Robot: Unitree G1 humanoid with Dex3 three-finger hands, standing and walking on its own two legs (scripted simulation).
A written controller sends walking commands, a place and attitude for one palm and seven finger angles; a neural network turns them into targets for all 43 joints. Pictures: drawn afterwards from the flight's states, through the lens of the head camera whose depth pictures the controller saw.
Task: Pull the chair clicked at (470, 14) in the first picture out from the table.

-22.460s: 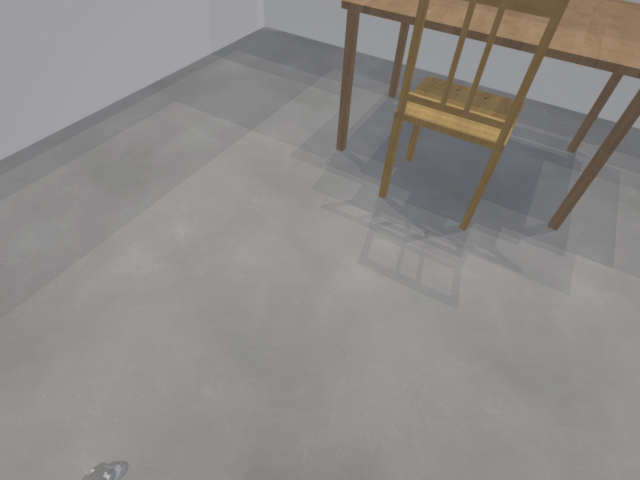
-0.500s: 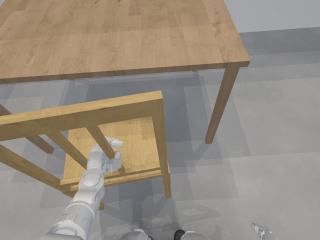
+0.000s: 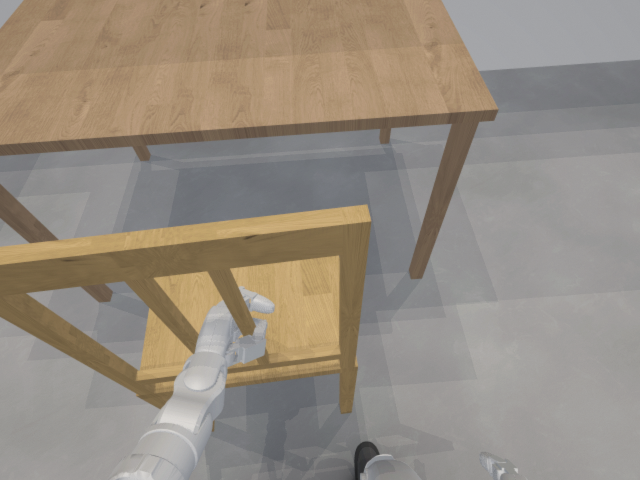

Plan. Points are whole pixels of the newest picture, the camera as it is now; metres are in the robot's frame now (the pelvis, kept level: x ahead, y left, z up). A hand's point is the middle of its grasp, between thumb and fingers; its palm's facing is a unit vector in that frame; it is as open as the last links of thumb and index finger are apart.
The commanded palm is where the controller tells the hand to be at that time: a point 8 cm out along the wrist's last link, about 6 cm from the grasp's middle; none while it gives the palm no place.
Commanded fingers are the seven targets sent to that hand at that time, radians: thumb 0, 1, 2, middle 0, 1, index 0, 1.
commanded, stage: step backward, pulling the chair out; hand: left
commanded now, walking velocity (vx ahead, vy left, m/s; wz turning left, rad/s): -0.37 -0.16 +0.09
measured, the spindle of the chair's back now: (183, 330) +0.32 +0.20 -0.06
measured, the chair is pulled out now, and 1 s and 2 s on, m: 0.21 0.23 0.23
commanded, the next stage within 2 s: none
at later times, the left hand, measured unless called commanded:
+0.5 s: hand (258, 350) +0.29 +0.09 -0.06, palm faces -0.04 -0.98 -0.19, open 5.1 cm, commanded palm +0.27 +0.14 -0.05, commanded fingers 0.00 0.90 0.90 -0.50 -1.45 -0.50 -1.45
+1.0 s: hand (257, 355) +0.29 +0.09 -0.06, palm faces -0.06 -0.98 -0.19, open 5.1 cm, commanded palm +0.28 +0.15 -0.06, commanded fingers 0.00 0.90 0.90 -0.50 -1.45 -0.50 -1.45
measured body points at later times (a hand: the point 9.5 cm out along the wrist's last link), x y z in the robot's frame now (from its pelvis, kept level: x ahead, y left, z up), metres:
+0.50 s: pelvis -0.03 -0.01 +0.00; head +0.04 -0.03 +0.44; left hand +0.29 +0.14 -0.05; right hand +0.07 -0.30 -0.13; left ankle -0.05 +0.14 -0.73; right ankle +0.12 -0.10 -0.73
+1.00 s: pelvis -0.03 -0.01 +0.00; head +0.04 -0.04 +0.44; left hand +0.29 +0.15 -0.05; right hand +0.09 -0.26 -0.14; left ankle -0.05 +0.14 -0.73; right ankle +0.12 -0.10 -0.73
